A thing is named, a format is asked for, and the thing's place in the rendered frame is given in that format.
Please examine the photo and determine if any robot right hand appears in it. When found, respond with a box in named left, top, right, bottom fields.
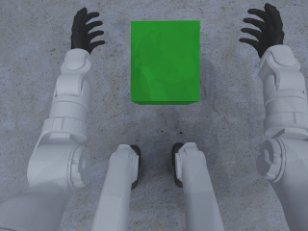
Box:
left=239, top=3, right=285, bottom=59

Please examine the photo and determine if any robot right shin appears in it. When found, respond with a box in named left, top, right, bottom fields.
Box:
left=178, top=142, right=207, bottom=181

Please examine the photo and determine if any robot right upper arm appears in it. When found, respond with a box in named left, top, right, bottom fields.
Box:
left=255, top=137, right=308, bottom=231

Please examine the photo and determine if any robot left hand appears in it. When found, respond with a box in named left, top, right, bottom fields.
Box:
left=70, top=7, right=105, bottom=53

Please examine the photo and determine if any robot left forearm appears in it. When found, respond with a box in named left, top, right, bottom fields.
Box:
left=27, top=48, right=96, bottom=184

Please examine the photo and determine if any robot right forearm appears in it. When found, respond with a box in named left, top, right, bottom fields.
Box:
left=258, top=44, right=308, bottom=141

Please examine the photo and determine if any robot right foot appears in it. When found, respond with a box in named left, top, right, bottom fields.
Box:
left=171, top=142, right=184, bottom=188

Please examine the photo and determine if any robot left upper arm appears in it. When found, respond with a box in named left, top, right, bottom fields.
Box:
left=0, top=143, right=91, bottom=231

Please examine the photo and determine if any carton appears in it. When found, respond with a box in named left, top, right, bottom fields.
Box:
left=130, top=20, right=200, bottom=105

